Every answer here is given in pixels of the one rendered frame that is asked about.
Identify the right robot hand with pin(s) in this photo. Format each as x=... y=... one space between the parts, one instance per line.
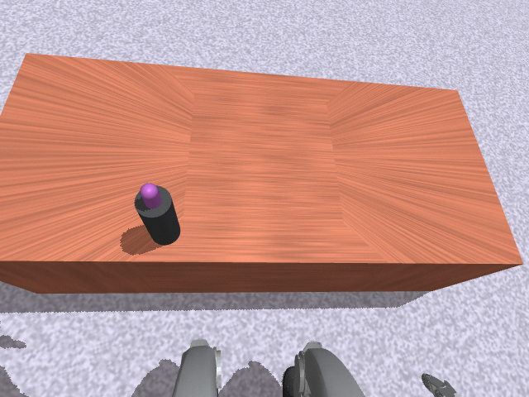
x=437 y=387

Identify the bottle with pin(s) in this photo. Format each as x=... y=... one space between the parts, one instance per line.
x=156 y=209

